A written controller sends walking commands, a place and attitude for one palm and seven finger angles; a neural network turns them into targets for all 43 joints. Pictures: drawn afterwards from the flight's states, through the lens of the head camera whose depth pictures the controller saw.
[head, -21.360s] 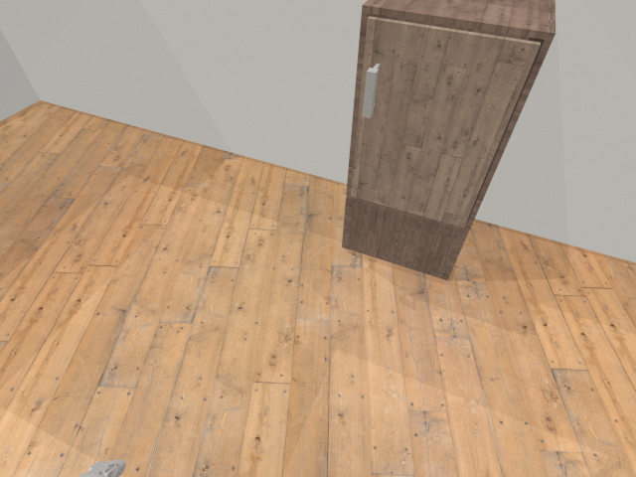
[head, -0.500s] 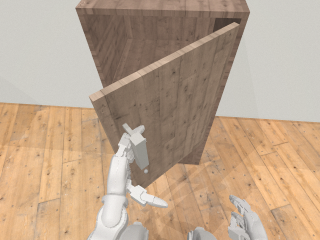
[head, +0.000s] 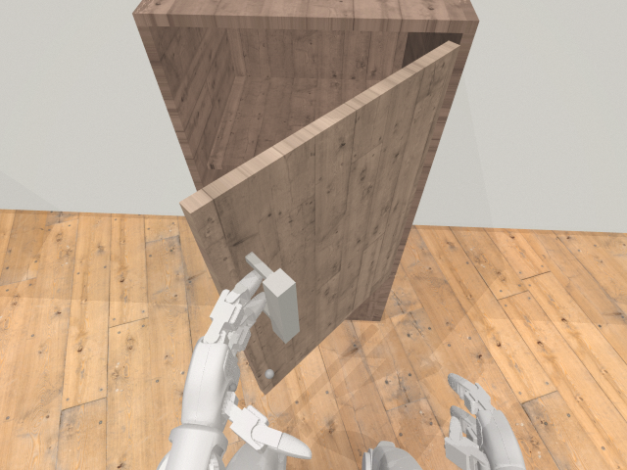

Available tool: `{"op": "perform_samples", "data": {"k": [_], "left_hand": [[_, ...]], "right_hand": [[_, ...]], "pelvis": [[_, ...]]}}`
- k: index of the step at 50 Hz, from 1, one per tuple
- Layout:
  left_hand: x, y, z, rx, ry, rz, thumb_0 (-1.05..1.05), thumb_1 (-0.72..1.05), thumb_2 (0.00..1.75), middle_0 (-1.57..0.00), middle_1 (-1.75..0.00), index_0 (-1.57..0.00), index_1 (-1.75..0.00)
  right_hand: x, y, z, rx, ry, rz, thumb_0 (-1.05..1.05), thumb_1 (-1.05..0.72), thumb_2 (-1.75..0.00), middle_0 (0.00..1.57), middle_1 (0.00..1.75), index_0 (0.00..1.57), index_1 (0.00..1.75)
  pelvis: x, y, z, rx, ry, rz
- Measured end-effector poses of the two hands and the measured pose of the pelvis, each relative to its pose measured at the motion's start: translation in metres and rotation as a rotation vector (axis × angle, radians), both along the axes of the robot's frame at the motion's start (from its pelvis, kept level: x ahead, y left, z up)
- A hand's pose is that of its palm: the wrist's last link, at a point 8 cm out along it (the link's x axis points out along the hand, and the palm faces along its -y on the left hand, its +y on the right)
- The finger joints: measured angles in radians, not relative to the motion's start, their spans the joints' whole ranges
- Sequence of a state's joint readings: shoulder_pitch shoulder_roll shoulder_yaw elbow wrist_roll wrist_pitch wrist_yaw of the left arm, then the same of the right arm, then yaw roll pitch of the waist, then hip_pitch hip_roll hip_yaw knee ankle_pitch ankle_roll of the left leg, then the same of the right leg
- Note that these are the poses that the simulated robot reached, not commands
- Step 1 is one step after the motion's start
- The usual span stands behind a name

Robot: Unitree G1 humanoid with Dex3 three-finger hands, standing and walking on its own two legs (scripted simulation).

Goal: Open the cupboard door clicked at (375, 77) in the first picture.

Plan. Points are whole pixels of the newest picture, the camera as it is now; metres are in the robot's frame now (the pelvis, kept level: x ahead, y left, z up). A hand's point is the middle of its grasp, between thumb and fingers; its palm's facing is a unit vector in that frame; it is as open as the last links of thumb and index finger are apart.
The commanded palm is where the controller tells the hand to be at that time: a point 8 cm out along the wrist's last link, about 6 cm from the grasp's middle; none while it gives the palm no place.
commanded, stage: slide the hand sideways off the handle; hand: left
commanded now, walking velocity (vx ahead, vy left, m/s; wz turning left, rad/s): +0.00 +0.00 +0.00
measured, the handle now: (271, 297) +0.31 +0.07 +0.06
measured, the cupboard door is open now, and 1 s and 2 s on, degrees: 47 45 45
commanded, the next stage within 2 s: draw the hand back to the body in 0.56 s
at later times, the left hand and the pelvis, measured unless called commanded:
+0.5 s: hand (210, 410) +0.19 +0.12 +0.06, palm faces +0.02 -1.00 -0.02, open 16.2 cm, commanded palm +0.15 +0.18 +0.06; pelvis +0.01 -0.01 -0.01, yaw +1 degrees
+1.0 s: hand (160, 405) +0.18 +0.15 +0.11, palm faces +0.00 -1.00 -0.05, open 16.3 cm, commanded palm +0.14 +0.21 +0.12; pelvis +0.00 +0.00 +0.01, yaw +1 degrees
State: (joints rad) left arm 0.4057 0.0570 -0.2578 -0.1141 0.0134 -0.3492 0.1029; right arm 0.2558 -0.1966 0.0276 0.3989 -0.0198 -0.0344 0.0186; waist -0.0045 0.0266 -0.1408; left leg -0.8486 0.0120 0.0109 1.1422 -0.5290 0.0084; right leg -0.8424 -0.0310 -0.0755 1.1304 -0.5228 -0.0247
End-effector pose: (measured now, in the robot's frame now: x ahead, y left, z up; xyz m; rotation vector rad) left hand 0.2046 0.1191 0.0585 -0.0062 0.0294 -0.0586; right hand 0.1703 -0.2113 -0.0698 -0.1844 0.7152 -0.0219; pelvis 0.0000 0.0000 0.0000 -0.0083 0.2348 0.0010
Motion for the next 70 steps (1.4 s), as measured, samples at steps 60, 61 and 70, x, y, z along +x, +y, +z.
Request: {"op": "perform_samples", "data": {"k": [60,61,70], "left_hand": [[-0.048,0.115,0.079,0.123,-0.023,0.088,-0.02,-0.46,0.32,-0.15,-0.30,-0.15,-0.30],[-0.047,0.118,0.083,0.171,-0.008,0.114,-0.02,-0.44,0.33,-0.16,-0.30,-0.15,-0.30],[-0.049,0.143,0.114,0.357,0.080,0.327,-0.01,-0.19,0.44,-0.16,-0.30,-0.16,-0.30]], "right_hand": [[0.010,-0.002,0.048,-0.035,-0.131,-0.069,0.01,-0.91,-0.90,0.20,0.30,0.20,0.30],[0.012,-0.001,0.050,-0.042,-0.130,-0.071,0.01,-0.91,-0.90,0.20,0.30,0.20,0.30],[0.026,0.017,0.069,-0.034,-0.127,-0.049,0.01,-0.91,-0.90,0.20,0.30,0.20,0.30]], "pelvis": [[0.010,0.009,0.029,-0.028,-0.108,0.014],[0.011,0.010,0.032,-0.026,-0.115,0.012],[0.023,0.016,0.059,-0.013,-0.191,0.011]]}}
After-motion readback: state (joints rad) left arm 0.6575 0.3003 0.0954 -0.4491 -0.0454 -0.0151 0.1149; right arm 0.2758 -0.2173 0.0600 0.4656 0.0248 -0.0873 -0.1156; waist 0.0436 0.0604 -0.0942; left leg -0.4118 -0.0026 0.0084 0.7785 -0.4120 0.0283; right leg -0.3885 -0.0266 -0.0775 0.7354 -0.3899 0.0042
